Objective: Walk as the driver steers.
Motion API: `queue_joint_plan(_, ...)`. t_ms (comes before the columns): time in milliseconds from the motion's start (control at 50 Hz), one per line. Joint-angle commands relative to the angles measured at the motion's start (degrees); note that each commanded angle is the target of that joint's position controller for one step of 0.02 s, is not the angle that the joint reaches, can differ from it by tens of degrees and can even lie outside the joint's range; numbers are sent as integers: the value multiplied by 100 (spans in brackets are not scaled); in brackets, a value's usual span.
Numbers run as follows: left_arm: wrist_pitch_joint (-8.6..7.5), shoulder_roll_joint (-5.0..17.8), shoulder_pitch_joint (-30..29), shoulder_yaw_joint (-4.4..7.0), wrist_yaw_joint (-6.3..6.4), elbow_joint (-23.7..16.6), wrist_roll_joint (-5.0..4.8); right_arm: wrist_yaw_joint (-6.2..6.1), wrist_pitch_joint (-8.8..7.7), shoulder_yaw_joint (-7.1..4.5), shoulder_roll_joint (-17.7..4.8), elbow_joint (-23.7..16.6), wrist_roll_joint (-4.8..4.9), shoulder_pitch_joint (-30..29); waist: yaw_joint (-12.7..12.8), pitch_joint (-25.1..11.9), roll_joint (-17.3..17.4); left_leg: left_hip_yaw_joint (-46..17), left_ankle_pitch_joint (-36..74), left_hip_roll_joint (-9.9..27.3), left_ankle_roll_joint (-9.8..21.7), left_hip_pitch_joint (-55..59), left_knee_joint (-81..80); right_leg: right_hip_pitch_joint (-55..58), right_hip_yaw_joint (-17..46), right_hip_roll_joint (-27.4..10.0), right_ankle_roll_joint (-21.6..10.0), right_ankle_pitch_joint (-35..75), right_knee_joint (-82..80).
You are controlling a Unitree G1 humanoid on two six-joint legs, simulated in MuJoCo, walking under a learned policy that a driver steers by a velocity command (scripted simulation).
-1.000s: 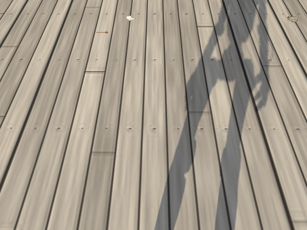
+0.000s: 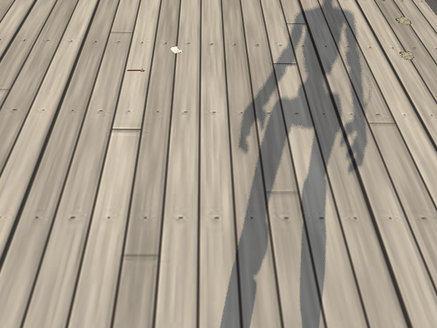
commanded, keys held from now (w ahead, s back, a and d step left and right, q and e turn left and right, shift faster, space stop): w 1.00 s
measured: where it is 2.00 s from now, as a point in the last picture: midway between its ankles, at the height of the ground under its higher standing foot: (215, 183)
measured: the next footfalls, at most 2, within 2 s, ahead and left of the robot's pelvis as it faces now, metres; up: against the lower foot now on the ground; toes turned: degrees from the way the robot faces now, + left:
right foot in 0.34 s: +0.38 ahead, -0.14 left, +0.00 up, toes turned -3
left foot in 0.90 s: +0.68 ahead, +0.11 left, +0.00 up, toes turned +3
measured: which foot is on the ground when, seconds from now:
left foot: down 0.00-0.34, up 0.36-0.88, down 0.90-1.00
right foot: up 0.00-0.32, down 0.34-0.90, up 0.92-1.00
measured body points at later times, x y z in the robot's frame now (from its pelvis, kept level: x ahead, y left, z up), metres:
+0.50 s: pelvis +0.28 -0.06 -0.01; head +0.31 -0.06 +0.44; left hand +0.36 +0.20 -0.14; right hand +0.33 -0.32 -0.15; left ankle +0.20 +0.09 -0.64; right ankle +0.34 -0.14 -0.74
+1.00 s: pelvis +0.56 +0.02 -0.01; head +0.60 +0.03 +0.44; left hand +0.58 +0.28 -0.16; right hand +0.70 -0.24 -0.13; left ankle +0.64 +0.10 -0.74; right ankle +0.43 -0.13 -0.64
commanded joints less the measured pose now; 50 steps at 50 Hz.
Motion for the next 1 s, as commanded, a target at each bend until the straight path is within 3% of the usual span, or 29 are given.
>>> queue_joint_plan(20,5,227,-125,89,-70,-273,47,-46,19,9,-493,-126,-38,386,83,719,619,-1279,1638,1330,667,531,-1458,-1440,53,-409,70,568,-334)
queue_joint_plan(120,26,10,-1610,-44,-117,-842,71,-207,94,-15,-815,-278,-74,503,-145,979,534,-816,2024,1247,720,279,-1736,-1388,-203,-224,312,1465,-2371)
queue_joint_plan(180,1,85,-2153,-77,-205,-1025,30,-230,94,-61,-911,-257,-5,758,-254,1085,614,-684,1902,1352,738,453,-1828,-1085,-340,-42,264,1737,-3160)
queue_joint_plan(240,-51,185,-2437,-80,-308,-1197,15,-238,124,-112,-932,-226,49,805,-162,1115,640,-577,2415,1566,666,1054,-1556,-1000,-285,31,40,1581,-3647)
queue_joint_plan(280,-87,412,-2102,17,-338,-1174,22,-238,162,-170,-1075,-280,19,655,147,703,829,-482,4117,1637,548,1409,-917,-289,-412,286,-153,1239,-3736)
queue_joint_plan(300,-90,616,-1567,118,-321,-1050,16,-232,201,-199,-1155,-304,-11,567,455,281,987,-404,5196,1597,478,1484,-233,451,-534,500,-274,1059,-3675)
queue_joint_plan(320,-72,870,-535,261,-284,-741,3,-220,247,-186,-1133,-350,-34,441,972,-304,1024,-220,5717,1364,330,1139,967,1773,-631,678,-439,1059,-3722)
queue_joint_plan(340,-36,1255,551,384,-219,-488,67,-195,244,-109,-988,-504,-80,353,1362,-1051,637,-130,4252,1099,146,-298,2761,3684,462,-251,-784,867,-3569)
queue_joint_plan(360,-25,1678,1075,449,-232,-329,212,-104,111,141,-10,-561,-26,1175,811,-2166,-1062,-429,-301,-122,-200,-2418,5092,5568,3642,-1831,-1792,-599,-4384)
queue_joint_plan(380,-26,1179,952,305,-236,-296,195,-61,-91,58,-413,-529,154,828,972,-2237,-970,-1329,-1328,-142,-73,-3066,6002,5487,4657,-1855,-1704,-864,-5249)
queue_joint_plan(400,-53,889,322,217,-234,-359,137,-59,-182,-40,-773,-783,286,206,825,-1182,-809,-1175,-1038,207,26,-3586,6146,4678,3637,-1670,-1367,-455,-5275)
queue_joint_plan(420,-83,649,-252,131,-244,-501,136,-114,-214,-59,-907,-911,264,-218,626,-710,-116,-1046,-489,551,84,-3352,5849,3647,2729,-1472,-1149,304,-5358)
queue_joint_plan(440,-123,513,-588,89,-280,-523,197,-177,-175,-126,-908,-929,173,-383,389,-382,198,-950,-166,769,83,-3014,5462,2746,2118,-1261,-1011,910,-5486)
queue_joint_plan(480,-157,309,-682,21,-313,-404,259,-215,21,-169,-685,-879,109,-76,37,-202,-12,-970,51,1007,117,-2401,4997,1905,1449,-950,-945,1062,-5810)
queue_joint_plan(500,-164,365,-592,28,-297,-336,242,-225,90,-162,-575,-888,109,-27,-19,-81,-83,-921,47,1053,99,-2355,4791,1681,1272,-897,-995,1053,-5971)
queue_joint_plan(540,-171,555,-421,55,-217,-238,234,-239,169,-187,-619,-1042,78,-365,-47,204,-106,-839,324,1138,-8,-2631,4295,1438,1011,-862,-1050,1027,-6225)
queue_joint_plan(620,-104,766,10,95,-49,-167,206,-213,159,-217,-710,-1358,-2,-1343,187,418,-22,-744,1566,1148,-205,-3355,2875,1834,746,-803,-936,1087,-6363)
queue_joint_plan(700,-53,866,417,106,-4,-88,132,-122,106,-156,-609,-1545,46,-2165,473,515,-72,-446,2306,842,-238,-3096,1538,2143,368,-672,-722,1145,-6306)
queue_joint_plan(780,39,910,786,137,4,76,94,17,62,-115,-646,-1772,100,-2740,648,662,-123,-418,1947,712,-147,-3203,928,2890,389,-958,-677,1164,-5950)
queue_joint_plan(840,124,1019,692,194,30,88,82,99,-2,-169,-846,-1826,112,-2547,403,523,-268,-349,1323,558,87,-2736,655,3282,459,-1175,-532,1860,-5480)
queue_joint_plan(860,152,1053,533,201,34,49,82,98,-21,-244,-988,-1727,105,-2124,125,272,-320,-188,1222,375,195,-2083,551,3270,339,-1084,-435,2799,-4992)
queue_joint_plan(880,180,938,440,157,32,13,100,71,-27,-388,-1234,-1433,85,-1209,-299,-269,-228,-44,1264,183,351,-879,500,3037,83,-771,-288,3575,-3933)
queue_joint_plan(900,176,723,444,54,29,-128,184,16,-23,-533,-1697,-1186,15,-79,-678,-1140,317,-1054,1287,1076,728,904,620,1934,-232,-418,-57,2577,-2138)
queue_joint_plan(920,42,-76,1141,-170,-35,-171,185,47,8,-631,-2168,-1023,-26,390,-325,-1855,1894,-3846,262,2391,1646,2933,-24,-477,-230,685,323,-882,-34)
queue_joint_plan(940,-104,430,880,-66,-58,-111,52,59,-3,-464,-1592,-1056,-8,349,-467,-1960,1557,-4593,-243,2409,1562,2961,-560,-1183,635,532,219,-1785,779)
queue_joint_plan(960,-185,805,347,25,-76,-290,-70,51,-19,-372,-1307,-1159,15,-172,-400,-1159,1234,-3727,2,2225,1270,2301,-572,-1585,603,216,97,-1378,943)
queue_joint_plan(980,-198,816,11,25,-41,-375,-55,50,-12,-305,-1140,-1293,-5,-684,-232,-733,719,-2972,598,2021,1128,1461,-668,-1407,439,-101,75,-836,731)
queue_joint_plan(1000,-162,771,-161,62,-4,-395,46,72,-13,-255,-975,-1332,-51,-1010,-67,-373,465,-2454,1066,1805,1057,685,-857,-1148,386,-287,89,-483,347)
